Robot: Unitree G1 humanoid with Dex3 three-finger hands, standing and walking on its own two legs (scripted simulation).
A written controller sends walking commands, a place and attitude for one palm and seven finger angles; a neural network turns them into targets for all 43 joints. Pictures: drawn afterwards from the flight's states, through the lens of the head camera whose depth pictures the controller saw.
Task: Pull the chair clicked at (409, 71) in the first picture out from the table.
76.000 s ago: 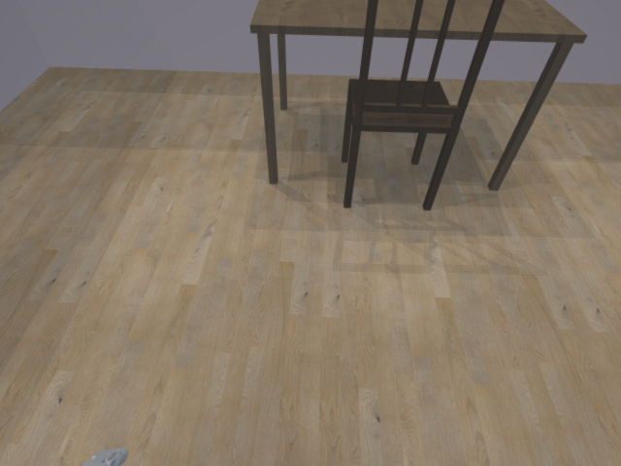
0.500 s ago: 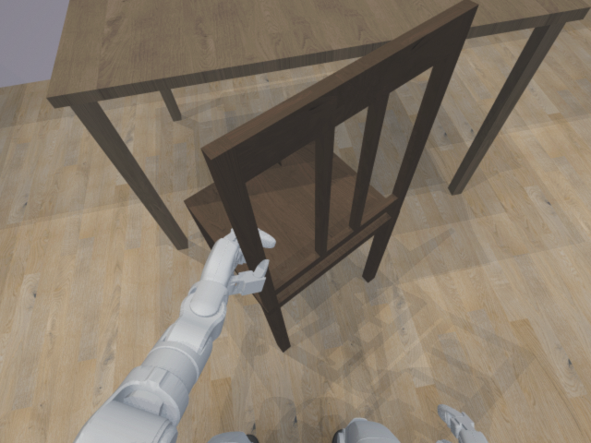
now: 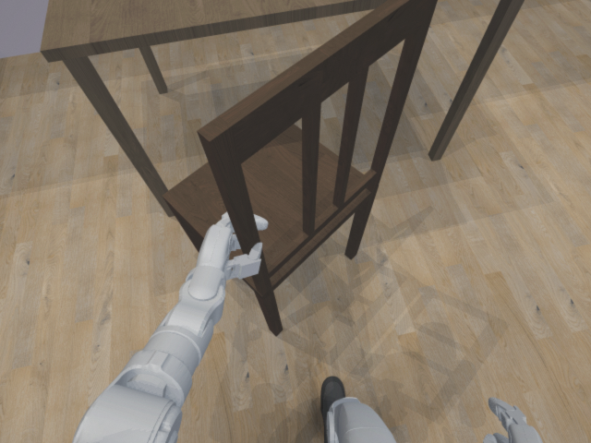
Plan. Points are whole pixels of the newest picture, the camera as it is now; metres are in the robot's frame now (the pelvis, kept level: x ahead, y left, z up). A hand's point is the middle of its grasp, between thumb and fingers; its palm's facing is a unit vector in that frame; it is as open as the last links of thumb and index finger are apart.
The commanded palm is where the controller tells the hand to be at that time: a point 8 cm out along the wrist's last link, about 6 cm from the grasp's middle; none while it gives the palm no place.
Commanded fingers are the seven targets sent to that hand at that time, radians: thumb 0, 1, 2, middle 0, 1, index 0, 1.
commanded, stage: stop walking, hand still on the chair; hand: left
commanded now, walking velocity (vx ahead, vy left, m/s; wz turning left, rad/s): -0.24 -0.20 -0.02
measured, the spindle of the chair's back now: (309, 183) +0.51 -0.05 -0.05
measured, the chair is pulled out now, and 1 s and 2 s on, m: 0.31 0.41 0.41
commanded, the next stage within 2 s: open the thumb and straighten the fingers in 0.94 s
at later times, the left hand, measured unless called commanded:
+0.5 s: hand (230, 320) +0.28 +0.08 -0.05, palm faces -0.21 -0.96 -0.19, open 6.0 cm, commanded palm +0.27 +0.14 -0.05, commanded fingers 0.00 0.90 0.90 -0.50 -1.45 -0.50 -1.45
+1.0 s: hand (227, 320) +0.28 +0.09 -0.06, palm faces -0.25 -0.95 -0.18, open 6.0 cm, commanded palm +0.28 +0.14 -0.05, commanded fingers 0.00 0.90 0.90 -0.50 -1.45 -0.50 -1.45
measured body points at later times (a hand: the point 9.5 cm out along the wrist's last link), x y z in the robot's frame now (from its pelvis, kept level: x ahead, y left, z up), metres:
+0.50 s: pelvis -0.03 +0.02 +0.00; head -0.01 +0.00 +0.45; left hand +0.29 +0.13 -0.04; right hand +0.04 -0.25 -0.13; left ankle -0.06 +0.17 -0.74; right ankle +0.01 -0.09 -0.74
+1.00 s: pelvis -0.02 +0.03 +0.00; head +0.00 +0.02 +0.45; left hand +0.29 +0.14 -0.04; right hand +0.07 -0.21 -0.13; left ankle -0.06 +0.17 -0.74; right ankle +0.01 -0.09 -0.74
